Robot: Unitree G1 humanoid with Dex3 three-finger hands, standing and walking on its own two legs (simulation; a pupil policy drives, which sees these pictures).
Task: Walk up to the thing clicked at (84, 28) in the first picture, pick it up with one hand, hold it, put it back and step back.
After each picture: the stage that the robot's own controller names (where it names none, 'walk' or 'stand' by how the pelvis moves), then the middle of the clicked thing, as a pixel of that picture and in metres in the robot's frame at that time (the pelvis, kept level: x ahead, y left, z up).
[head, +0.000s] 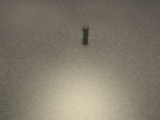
stand; (85, 35) +1.45 -0.09 -0.66
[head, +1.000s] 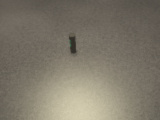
walk; (72, 43) +1.32 +0.13 -0.64
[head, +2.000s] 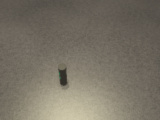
walk; (62, 75) +0.83 +0.17 -0.64
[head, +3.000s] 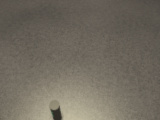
walk; (56, 111) +0.50 +0.16 -0.64
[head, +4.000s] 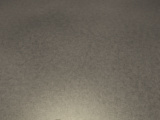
stand; out of the picture +0.38 +0.15 -0.65
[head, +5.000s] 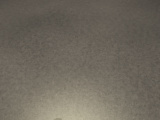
stand; out of the picture +0.38 +0.15 -0.66
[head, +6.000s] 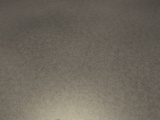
stand; out of the picture +0.38 +0.15 -0.66
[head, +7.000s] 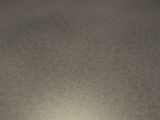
stand; out of the picture +0.38 +0.15 -0.66
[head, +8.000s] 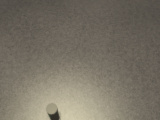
go down; (53, 113) +0.40 +0.16 -0.63
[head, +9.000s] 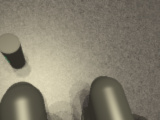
go down; (14, 54) +0.45 +0.22 -0.24
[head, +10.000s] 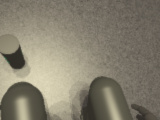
close in; (13, 55) +0.45 +0.23 -0.24
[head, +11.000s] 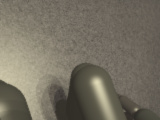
close; out of the picture +0.43 +0.27 -0.16
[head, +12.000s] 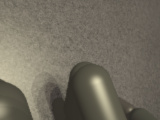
lift; out of the picture +0.41 +0.28 -0.16
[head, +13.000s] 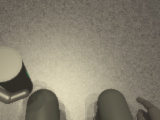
lift; (15, 78) +0.32 +0.20 +0.00
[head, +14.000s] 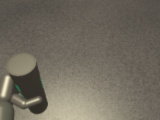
hold; (31, 88) +0.31 +0.16 +0.05
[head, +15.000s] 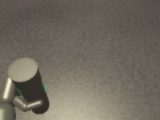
hold; (33, 91) +0.30 +0.16 +0.05
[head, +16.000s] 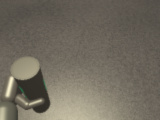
crouch; (34, 89) +0.31 +0.15 +0.04
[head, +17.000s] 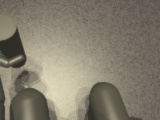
crouch; (10, 46) +0.44 +0.19 -0.05
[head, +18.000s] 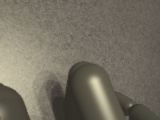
lower; out of the picture +0.42 +0.29 -0.16
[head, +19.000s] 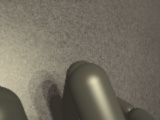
lower; out of the picture +0.43 +0.28 -0.16
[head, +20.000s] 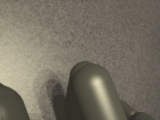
lower; out of the picture +0.42 +0.28 -0.16
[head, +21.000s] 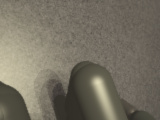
lower; out of the picture +0.41 +0.28 -0.16
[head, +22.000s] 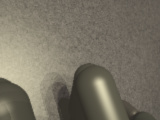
loosen; out of the picture +0.40 +0.24 -0.15
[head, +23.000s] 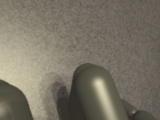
withdraw; out of the picture +0.41 +0.26 -0.17
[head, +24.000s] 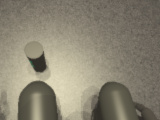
walk; (37, 59) +0.45 +0.20 -0.27
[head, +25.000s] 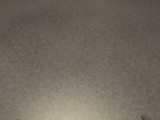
stand; out of the picture +0.36 +0.13 -0.59
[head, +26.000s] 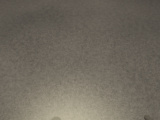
stand; out of the picture +0.38 +0.15 -0.60
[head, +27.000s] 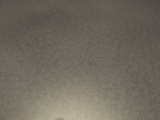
stand; out of the picture +0.38 +0.14 -0.63
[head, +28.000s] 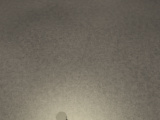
walk; out of the picture +0.40 +0.13 -0.65
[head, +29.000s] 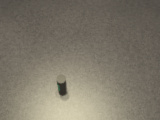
walk; (62, 85) +0.60 +0.11 -0.64
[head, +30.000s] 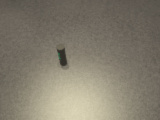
walk; (62, 55) +0.93 +0.22 -0.63
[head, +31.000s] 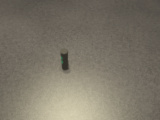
stand; (64, 60) +1.03 +0.13 -0.65
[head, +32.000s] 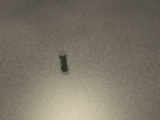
stand; (63, 61) +1.03 +0.15 -0.66
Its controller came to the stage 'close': yes
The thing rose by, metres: 0.68
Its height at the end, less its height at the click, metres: +0.00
